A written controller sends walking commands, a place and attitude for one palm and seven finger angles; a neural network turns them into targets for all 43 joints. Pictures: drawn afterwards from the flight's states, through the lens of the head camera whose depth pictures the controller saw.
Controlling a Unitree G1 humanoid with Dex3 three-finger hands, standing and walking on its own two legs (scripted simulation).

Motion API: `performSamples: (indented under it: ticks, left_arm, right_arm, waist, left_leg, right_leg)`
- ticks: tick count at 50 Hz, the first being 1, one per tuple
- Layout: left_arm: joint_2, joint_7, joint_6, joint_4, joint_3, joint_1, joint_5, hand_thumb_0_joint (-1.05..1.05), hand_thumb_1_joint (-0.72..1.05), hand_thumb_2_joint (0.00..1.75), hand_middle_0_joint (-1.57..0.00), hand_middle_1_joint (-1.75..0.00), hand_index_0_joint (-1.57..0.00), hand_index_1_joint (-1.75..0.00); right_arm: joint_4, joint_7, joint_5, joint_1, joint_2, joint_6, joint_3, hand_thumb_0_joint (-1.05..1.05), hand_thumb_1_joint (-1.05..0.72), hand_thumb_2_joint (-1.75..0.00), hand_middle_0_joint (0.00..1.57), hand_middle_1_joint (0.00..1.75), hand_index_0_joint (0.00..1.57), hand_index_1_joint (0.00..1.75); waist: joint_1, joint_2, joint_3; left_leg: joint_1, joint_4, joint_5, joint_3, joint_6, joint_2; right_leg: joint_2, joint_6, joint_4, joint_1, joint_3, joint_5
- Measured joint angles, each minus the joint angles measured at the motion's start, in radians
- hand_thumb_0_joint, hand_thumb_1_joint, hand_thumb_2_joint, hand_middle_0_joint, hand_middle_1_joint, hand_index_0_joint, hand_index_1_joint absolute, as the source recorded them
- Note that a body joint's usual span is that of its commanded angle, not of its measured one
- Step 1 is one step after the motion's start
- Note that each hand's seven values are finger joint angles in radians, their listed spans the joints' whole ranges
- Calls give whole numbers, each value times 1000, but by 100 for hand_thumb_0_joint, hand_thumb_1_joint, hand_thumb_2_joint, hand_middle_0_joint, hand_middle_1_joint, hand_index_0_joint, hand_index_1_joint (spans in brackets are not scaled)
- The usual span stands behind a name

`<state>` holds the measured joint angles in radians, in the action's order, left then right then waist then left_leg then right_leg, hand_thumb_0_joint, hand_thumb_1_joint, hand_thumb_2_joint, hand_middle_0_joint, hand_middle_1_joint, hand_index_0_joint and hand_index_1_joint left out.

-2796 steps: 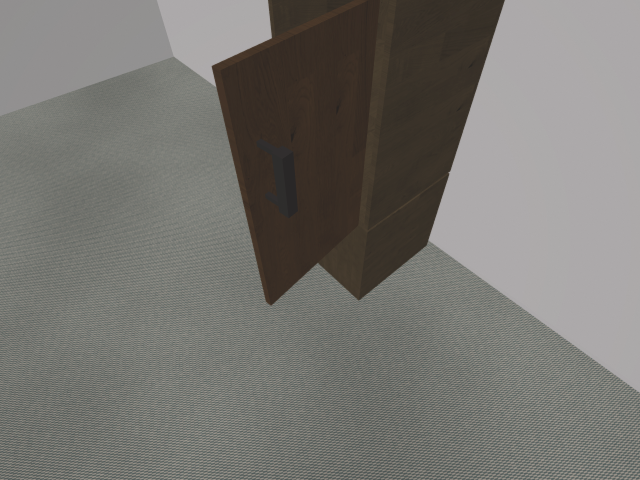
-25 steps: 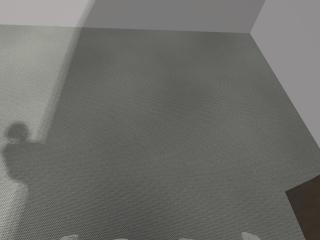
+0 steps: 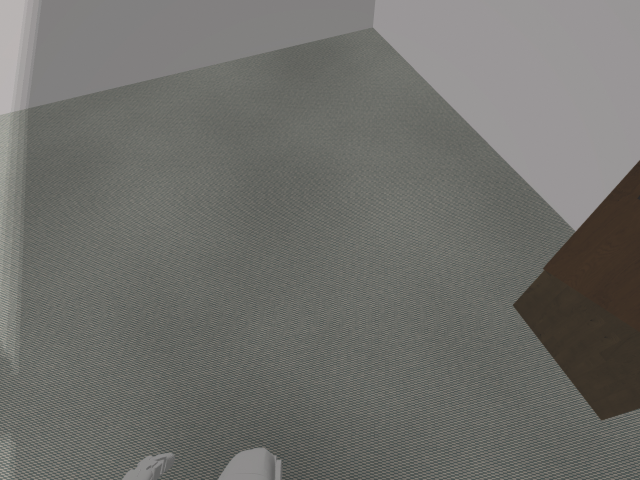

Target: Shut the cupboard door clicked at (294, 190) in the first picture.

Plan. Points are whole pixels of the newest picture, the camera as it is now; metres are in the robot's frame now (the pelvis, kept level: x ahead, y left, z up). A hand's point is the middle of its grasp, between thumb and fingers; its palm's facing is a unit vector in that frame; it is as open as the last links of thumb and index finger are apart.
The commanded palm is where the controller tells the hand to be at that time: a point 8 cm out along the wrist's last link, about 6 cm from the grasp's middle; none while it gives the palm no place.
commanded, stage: turn to face it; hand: left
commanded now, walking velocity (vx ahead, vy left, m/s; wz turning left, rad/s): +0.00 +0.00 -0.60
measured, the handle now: out of the picture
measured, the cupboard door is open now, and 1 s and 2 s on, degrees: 22 22 22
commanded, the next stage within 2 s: take the last steps up to it in 1.10 s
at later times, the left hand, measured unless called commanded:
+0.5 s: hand (206, 428) +0.20 +0.18 -0.16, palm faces -0.31 -0.92 -0.24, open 7.4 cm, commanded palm none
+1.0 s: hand (240, 410) +0.23 +0.14 -0.18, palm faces -0.50 -0.84 -0.20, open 7.3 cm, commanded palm none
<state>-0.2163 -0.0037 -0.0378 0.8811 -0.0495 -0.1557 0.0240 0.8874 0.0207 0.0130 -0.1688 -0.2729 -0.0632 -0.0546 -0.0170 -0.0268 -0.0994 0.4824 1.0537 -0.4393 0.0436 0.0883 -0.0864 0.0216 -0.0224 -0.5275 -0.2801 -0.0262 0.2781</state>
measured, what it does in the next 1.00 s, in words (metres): steps on the spot, turning right: left foot, then right foot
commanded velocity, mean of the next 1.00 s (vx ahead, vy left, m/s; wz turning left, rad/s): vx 0.00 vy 0.00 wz -0.51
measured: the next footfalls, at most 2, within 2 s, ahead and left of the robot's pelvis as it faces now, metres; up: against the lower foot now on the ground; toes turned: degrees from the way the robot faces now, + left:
left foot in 0.18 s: +0.08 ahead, +0.14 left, +0.00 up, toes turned -3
right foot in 0.54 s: +0.01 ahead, -0.12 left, +0.00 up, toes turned -24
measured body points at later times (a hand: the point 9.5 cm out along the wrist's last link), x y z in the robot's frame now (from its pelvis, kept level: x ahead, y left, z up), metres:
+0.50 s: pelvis +0.02 +0.01 +0.00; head +0.08 +0.00 +0.44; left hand +0.21 +0.23 -0.14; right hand +0.00 -0.25 -0.14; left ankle +0.04 +0.14 -0.74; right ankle -0.03 -0.10 -0.71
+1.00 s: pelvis +0.06 +0.01 -0.01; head +0.11 +0.01 +0.44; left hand +0.26 +0.19 -0.16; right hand +0.00 -0.25 -0.13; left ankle +0.12 +0.11 -0.74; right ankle -0.03 -0.09 -0.71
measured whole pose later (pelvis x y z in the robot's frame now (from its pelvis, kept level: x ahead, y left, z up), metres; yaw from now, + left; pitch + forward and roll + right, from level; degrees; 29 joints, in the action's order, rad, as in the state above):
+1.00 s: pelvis +0.06 +0.01 -0.01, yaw -33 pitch +2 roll -1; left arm -0.25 0.00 -0.07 0.93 -0.07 -0.18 0.02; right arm 0.87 0.03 0.02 -0.18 -0.21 -0.01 -0.01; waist 0.00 0.05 -0.06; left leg 0.31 0.60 -0.32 0.08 -0.01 -0.05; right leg 0.05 0.01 -0.83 -0.38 -0.08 0.49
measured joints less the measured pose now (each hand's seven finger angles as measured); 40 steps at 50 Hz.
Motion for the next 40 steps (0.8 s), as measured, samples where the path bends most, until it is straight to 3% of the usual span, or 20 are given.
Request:
performSamples:
  ticks: [7, 9, 12, 14, 16, 24, 27, 28, 30, 33, 40]
  left_arm:
    - [-10, -2, -11, 12, -9, -23, 2, 0, 91, 89, -20, -30, -20, -30]
    - [-18, -2, -21, 12, -15, -30, -6, 0, 91, 89, -20, -30, -20, -30]
    - [-44, -8, -35, 19, -28, -17, -3, 0, 91, 89, -20, -30, -20, -30]
    - [-54, -17, -39, 20, -37, -8, -2, 0, 91, 89, -20, -30, -20, -30]
    - [-58, -25, -41, 14, -42, -2, -3, 0, 91, 89, -20, -30, -20, -30]
    - [-47, -37, -40, 0, -35, 29, -2, 0, 91, 89, -19, -30, -20, -30]
    - [-46, -37, -19, -13, -25, 34, -1, 0, 91, 89, -19, -30, -20, -30]
    - [-38, -32, -6, -10, -22, 38, 1, 0, 91, 89, -19, -30, -20, -30]
    - [-18, -18, 10, -9, -11, 37, -3, 0, 91, 89, -19, -30, -20, -30]
    - [-2, -1, 7, -5, -3, 19, -4, 0, 91, 89, -20, -30, -20, -30]
    - [5, 1, 2, 15, 5, -13, 1, 0, 91, 89, -20, -30, -20, -30]
  right_arm:
    - [-33, 2, -9, 25, 31, 24, 16, 0, -90, -90, 20, 30, 19, 30]
    - [-43, 4, -5, 16, 35, 42, 24, 0, -90, -90, 20, 30, 20, 30]
    - [-48, 5, 9, 9, 61, 51, 42, 0, -90, -90, 20, 30, 20, 30]
    - [-50, 8, 15, -4, 71, 50, 49, 0, -90, -90, 20, 30, 20, 30]
    - [-46, 9, 17, -15, 76, 48, 50, 0, -90, -90, 20, 30, 20, 30]
    - [-9, -1, 17, -53, 53, 39, 27, 0, -90, -90, 20, 30, 20, 30]
    - [3, -7, 10, -77, 30, 30, 13, 0, -90, -90, 20, 30, 20, 30]
    - [12, -7, 6, -74, 17, 22, 7, 0, -90, -90, 20, 30, 20, 30]
    - [28, 2, 1, -57, -6, -3, -1, 0, -90, -90, 20, 30, 20, 30]
    - [32, 6, 0, -30, -14, -11, -3, 0, -90, -90, 20, 30, 20, 30]
    - [2, -2, -1, -1, 11, 4, 8, 0, -90, -90, 19, 30, 19, 30]
  waist:
    - [21, 50, 19]
    - [22, 54, 33]
    - [29, 85, 20]
    - [29, 82, 12]
    - [30, 70, 5]
    - [6, 10, -6]
    - [-2, -2, 4]
    - [-3, -19, 2]
    - [-7, -41, -4]
    - [-6, -34, -4]
    - [1, 10, 16]
  left_leg:
    - [-95, -341, 71, -8, -5, 40]
    - [-146, -474, 158, -4, -36, 35]
    - [-158, -445, 132, 41, -88, 25]
    - [-185, -472, 133, 60, -93, 9]
    - [-210, -504, 145, 79, -90, -10]
    - [-248, -492, 117, 168, -58, -83]
    - [-222, -400, 66, 193, -34, -105]
    - [-193, -323, 1, 166, -26, -108]
    - [-115, -130, -95, 75, -19, -69]
    - [-29, 38, -55, 21, -7, -21]
    - [-4, -79, 26, -8, 4, 11]
  right_leg:
    - [20, 24, -10, -8, -82, 7]
    - [36, 32, -74, -39, -97, 41]
    - [30, 46, -360, -130, -58, 224]
    - [18, 60, -515, -176, -14, 234]
    - [-2, 71, -563, -192, 24, 224]
    - [-40, 60, -274, -94, 91, 173]
    - [-38, 28, -66, -2, 103, 26]
    - [-27, 11, -76, -8, 100, 30]
    - [-14, -4, -102, -19, 88, 59]
    - [-6, -5, -51, -2, 51, 36]
    - [12, -6, 34, 23, -14, -13]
